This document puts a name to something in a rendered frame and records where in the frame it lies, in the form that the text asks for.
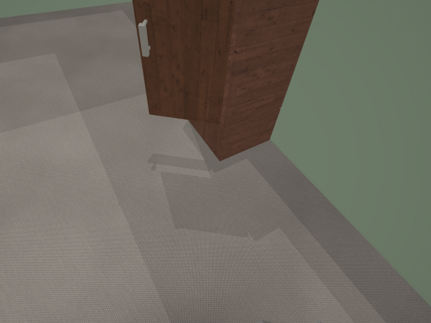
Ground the cupboard door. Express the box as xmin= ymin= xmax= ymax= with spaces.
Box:
xmin=132 ymin=0 xmax=236 ymax=124

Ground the handle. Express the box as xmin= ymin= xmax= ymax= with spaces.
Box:
xmin=138 ymin=20 xmax=150 ymax=57

